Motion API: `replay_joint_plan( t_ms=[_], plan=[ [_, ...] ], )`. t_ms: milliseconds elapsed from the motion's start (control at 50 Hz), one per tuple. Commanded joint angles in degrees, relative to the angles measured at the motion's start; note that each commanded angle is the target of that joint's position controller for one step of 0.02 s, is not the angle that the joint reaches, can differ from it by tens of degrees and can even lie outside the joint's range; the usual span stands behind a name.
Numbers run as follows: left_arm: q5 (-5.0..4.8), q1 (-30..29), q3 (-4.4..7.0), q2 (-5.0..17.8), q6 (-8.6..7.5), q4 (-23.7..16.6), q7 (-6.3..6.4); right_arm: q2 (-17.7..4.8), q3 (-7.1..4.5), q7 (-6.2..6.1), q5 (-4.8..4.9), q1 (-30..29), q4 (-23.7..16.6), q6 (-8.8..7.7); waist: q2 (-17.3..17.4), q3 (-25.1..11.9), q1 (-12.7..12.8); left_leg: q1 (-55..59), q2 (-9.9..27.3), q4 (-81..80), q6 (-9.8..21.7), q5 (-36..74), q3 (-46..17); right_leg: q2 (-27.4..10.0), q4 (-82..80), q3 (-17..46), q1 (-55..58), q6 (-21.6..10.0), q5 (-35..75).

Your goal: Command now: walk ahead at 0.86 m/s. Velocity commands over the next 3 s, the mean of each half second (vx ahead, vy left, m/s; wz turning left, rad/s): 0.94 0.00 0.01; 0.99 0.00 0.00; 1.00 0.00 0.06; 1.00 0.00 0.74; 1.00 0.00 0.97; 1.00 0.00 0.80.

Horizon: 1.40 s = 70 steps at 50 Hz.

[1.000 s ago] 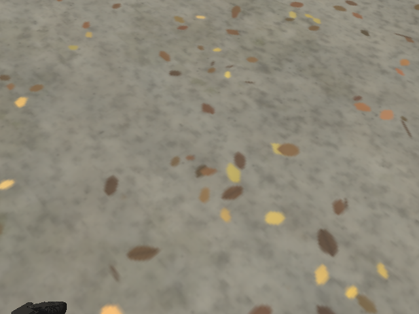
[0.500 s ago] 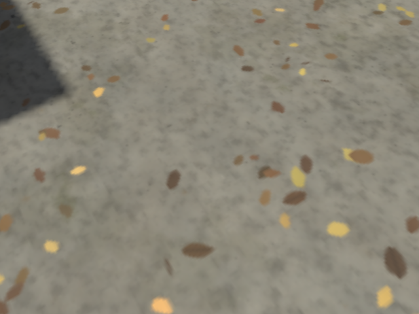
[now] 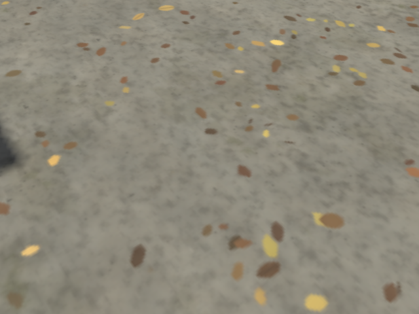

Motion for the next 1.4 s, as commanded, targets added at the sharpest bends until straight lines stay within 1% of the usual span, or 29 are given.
replay_joint_plan(
  t_ms=[20, 60, 80, 100, 120, 160, 220, 400, 480, 520, 540, 560, 580, 600, 640, 700, 800, 860, 920, 980, 1000, 1020, 1040, 1060, 1080, 1140, 1220, 1340, 1400],
  plan=[
    [-0.16, -7.0, 0.69, 4.4, -1.44, -6.8, 0.77, -10.5, -2.26, -0.54, -0.34, -2.3, -1.0, -0.59, 9.6, 9.9, 3.2, -7.1, 14.5, 0.5, 9.1, 24.0, -3.6, 2.6, -5.3, -2.8, 5.1, -4.1, -8.2],
    [-0.34, 14.2, 2.22, 7.0, -2.28, -0.8, 2.96, -11.8, -2.43, -0.44, -0.5, -4.6, 0.0, -0.36, 6.4, -1.7, 13.6, -14.0, 11.0, 26.6, 7.6, 52.5, 2.5, 7.6, -6.4, -4.1, 32.1, -6.6, -10.2],
    [0.95, 25.0, 3.76, 13.1, -3.08, 1.7, 4.08, -8.3, -1.21, -0.26, 0.38, -3.1, -1.7, -0.56, -3.4, -10.4, 16.8, -31.4, 6.2, 48.9, 6.3, 36.6, 4.6, -3.3, -9.6, 10.2, 52.1, -8.5, -27.3],
    [1.23, 29.6, 4.74, 19.2, -3.78, 2.7, 4.01, -1.1, 0.49, 0.35, 1.11, -3.1, -4.5, -1.66, -21.4, -16.1, 15.3, -47.7, -5.4, 66.3, 5.2, -8.4, -0.6, -17.0, -23.5, 43.1, 59.0, -11.5, -54.4],
    [0.69, 23.0, 3.28, 13.7, -3.96, 2.5, 3.7, -4.9, -0.35, 0.27, 0.69, -10.1, -4.9, -2.1, -11.7, -7.9, 13.9, -53.8, -4.5, 72.6, 7.2, -4.4, -7.6, -16.2, -29.3, 50.3, 50.9, -9.5, -50.2],
    [0.33, 16.0, 2.07, 8.0, -4.31, 2.2, 3.58, -6.5, -0.52, 1.12, 0.6, -12.2, -4.6, -2.34, -1.0, -0.3, 8.5, -52.1, 2.9, 69.3, 7.7, 5.6, -3.5, -13.3, -27.1, 32.9, 38.6, -9.1, -34.0],
    [-0.51, 14.3, 0.27, 3.3, -5.52, 3.6, 3.64, -3.4, 0.5, 2.64, -1.38, -12.2, -4.2, -0.11, -4.3, 4.2, 3.9, -48.3, 6.2, 64.9, 5.1, 8.2, -1.4, -7.8, -32.0, 22.0, 27.3, -8.8, -27.0],
    [-2.8, 25.4, -0.54, 4.2, -8.57, 9.5, 4.1, -1.2, 3.18, 4.16, -0.23, -36.1, -11.7, 0.19, -0.1, 12.8, 7.1, -45.0, 3.5, 32.1, 4.1, 29.4, 9.8, -3.9, -43.4, 4.7, 27.6, -7.9, 17.8],
    [-1.76, 26.3, -0.08, 8.9, -7.71, 11.3, 5.21, -3.9, 2.56, 2.53, -0.28, -33.1, -10.6, 0.27, -4.1, 5.3, 4.2, -36.5, -4.0, 27.2, 6.7, 22.1, 12.6, -6.2, -31.5, 1.6, 44.3, -6.0, 59.3],
    [0.11, 24.6, 0.51, 11.1, -5.91, 11.9, 6.31, -8.3, 0.73, 0.99, -0.09, -17.0, -6.1, 0.51, -7.2, -3.9, -3.7, -21.0, -6.9, 27.6, 8.7, 11.9, 10.7, -8.1, -10.1, 1.4, 45.5, -5.7, 68.5],
    [0.37, 22.0, 0.63, 11.1, -5.14, 11.5, 6.49, -10.6, -0.46, -0.03, -0.36, -5.2, -2.4, 0.66, -6.5, -8.3, -9.5, -8.3, -4.6, 24.8, 10.2, 9.5, 8.8, -6.8, 6.5, 0.2, 39.2, -5.8, 61.0],
    [0.73, 21.8, -0.41, 5.9, -5.36, 9.8, 6.03, -15.2, -2.02, -1.11, -1.36, 3.7, -0.6, 0.82, 1.2, -14.4, -10.2, 5.3, 8.2, 27.5, 11.8, -7.6, -5.3, -1.7, 29.0, 0.6, 25.7, -6.6, 29.9],
    [-3.06, 28.7, -1.91, -1.3, -6.58, 7.3, 4.22, -17.4, -2.86, -0.64, -1.98, -0.9, -1.2, 0.73, 19.5, -20.5, -0.7, 17.5, 21.7, 15.0, 20.4, -21.7, -43.0, 9.8, 48.7, 7.1, 1.8, -4.2, -19.2],
    [-2.6, 21.3, -1.11, 4.6, -6.96, 6.5, 4.9, -13.0, -2.76, 0.23, -1.03, -6.3, -1.5, 0.58, 7.5, -13.4, -2.2, 13.1, 18.6, 9.9, 18.9, -19.4, -42.6, 5.7, 49.5, 10.6, -5.9, -6.3, -14.9],
    [-2.19, 14.4, -1.52, 3.6, -7.2, 4.7, 4.7, -6.8, -1.46, 0.54, -0.99, -10.4, 0.6, -0.62, -2.5, -0.2, 1.5, -5.2, 15.2, 7.7, 16.3, -3.8, -25.6, 0.9, 41.9, 9.9, -4.2, -6.6, -9.1],
    [0.02, 13.9, -2.53, 0.2, -4.59, 3.6, 2.93, -3.0, 0.2, -0.05, -0.28, -10.5, 3.4, -2.04, 0.9, 5.3, 7.2, -20.1, 9.8, 2.9, 13.1, -1.2, -14.4, -2.3, 34.5, 10.1, 0.8, -4.3, -10.0],
    [0.15, -2.6, -3.85, 0.9, -4.46, -3.2, 1.56, -5.4, -0.11, 0.91, 1.05, -8.0, 4.8, -3.89, 0.8, 12.9, 5.9, -26.4, 3.7, -5.1, 11.7, 14.9, -1.0, -4.3, 10.1, 2.4, -1.1, -1.7, 5.9],
    [-1.05, -8.1, -4.55, 0.3, -5.02, -4.6, 0.88, -8.0, -0.49, 0.74, 2.19, -3.7, 6.4, -4.74, 0.5, 12.5, 3.5, -22.5, 5.7, -10.4, 10.7, 29.6, 1.3, -1.3, -3.2, -1.9, 8.3, -3.6, 18.3],
    [-0.5, -7.0, -3.54, 3.5, -5.16, -4.3, 1.83, -11.1, -0.86, 0.19, 1.24, -2.2, 7.4, -3.92, 3.2, 7.5, 4.6, -6.0, 7.7, -2.1, 8.6, 58.0, 4.2, 3.5, -7.6, -3.9, 10.1, -5.8, 13.3],
    [-0.36, 17.0, -0.69, 8.9, -4.79, 2.7, 4.18, -14.3, -1.62, -1.5, -1.01, -4.5, 7.8, -1.32, 7.3, -6.4, 17.0, -6.1, 8.9, 31.7, 6.5, 72.0, 5.7, 7.7, -7.3, -2.7, 34.3, -8.1, -0.5],
    [0.34, 28.0, 0.87, 12.8, -4.39, 5.3, 5.32, -11.2, -0.99, -1.52, -1.52, -5.1, 6.9, -1.16, 5.5, -12.1, 20.7, -17.3, 6.2, 51.8, 6.6, 56.5, 5.5, -0.3, -3.8, 5.7, 48.1, -9.6, -12.5],
    [2.18, 27.1, 2.56, 18.3, -4.73, 5.7, 5.25, 0.6, 1.57, 0.16, 1.5, 3.7, 4.5, -1.87, -16.2, -19.7, 11.4, -42.2, -5.1, 78.1, 4.2, -3.5, 2.7, -19.0, -12.1, 39.7, 64.8, -18.1, -28.8],
    [0.19, 25.1, 2.41, 14.2, -4.45, 5.6, 4.26, -6.2, 0.42, -0.23, 1.84, -1.6, 3.9, -2.84, -9.1, -20.6, 13.7, -48.9, -5.1, 82.1, 6.1, -5.4, -4.1, -17.7, -22.8, 53.2, 63.3, -17.2, -30.4],
    [0.07, 18.8, 1.97, 11.3, -5.08, 6.0, 4.17, -7.0, 0.19, -0.55, 2.2, -9.4, 1.5, -3.04, -5.1, -8.2, 11.3, -52.7, -0.7, 79.6, 6.4, 1.9, -3.0, -15.4, -23.3, 40.7, 53.7, -15.3, -22.0],
    [0.01, 16.7, 1.31, 7.5, -5.64, 6.5, 3.87, -6.5, 0.61, -0.42, 1.43, -12.4, 0.9, -3.11, 1.4, -3.6, 10.0, -50.7, 1.3, 75.7, 6.5, 4.7, -2.4, -13.5, -23.8, 33.3, 44.8, -14.4, -14.1],
    [-0.31, 16.6, -0.76, 1.3, -6.71, 9.5, 4.22, -2.5, 1.51, 1.27, -0.71, -13.0, 0.0, -0.65, 0.2, 2.1, 4.2, -44.0, 4.4, 68.3, 5.3, 4.6, -2.7, -7.8, -28.0, 21.0, 28.9, -11.3, -9.7],
    [-1.75, 19.6, -0.56, 3.0, -8.17, 11.5, 3.97, -1.9, 2.79, 2.77, -1.4, -25.8, -5.7, 0.48, -0.8, 10.8, 4.2, -51.1, 7.2, 53.7, 2.6, 11.7, 2.9, -4.4, -36.3, 11.9, 23.0, -11.4, -2.4],
    [-3.02, 24.6, -0.12, 6.6, -9.25, 13.6, 3.99, -2.5, 3.96, 3.39, 0.14, -36.3, -9.3, -0.51, -0.4, 11.4, 6.5, -38.1, 2.3, 26.5, 5.2, 32.0, 10.1, -4.1, -41.8, 3.3, 31.3, -8.4, 27.7],
    [-1.28, 25.1, 0.5, 10.6, -7.68, 14.1, 5.16, -6.3, 2.46, 2.01, -0.52, -28.9, -7.6, -0.57, -5.1, 2.4, 2.1, -30.5, -4.4, 25.9, 7.5, 20.3, 12.2, -6.4, -25.5, 0.6, 44.3, -6.5, 59.6]
  ],
)
Next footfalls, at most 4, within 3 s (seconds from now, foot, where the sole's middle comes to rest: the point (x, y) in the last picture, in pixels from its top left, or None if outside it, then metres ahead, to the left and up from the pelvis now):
0.06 right None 0.20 -0.13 -0.77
0.54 left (193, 268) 0.67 0.01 -0.77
1.00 right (232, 161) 1.13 -0.18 -0.77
1.46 left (188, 91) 1.59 -0.02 -0.77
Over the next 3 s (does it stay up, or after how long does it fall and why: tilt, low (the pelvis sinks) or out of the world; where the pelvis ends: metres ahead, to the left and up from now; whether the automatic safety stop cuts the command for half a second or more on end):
stays up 2.56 0.54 0.00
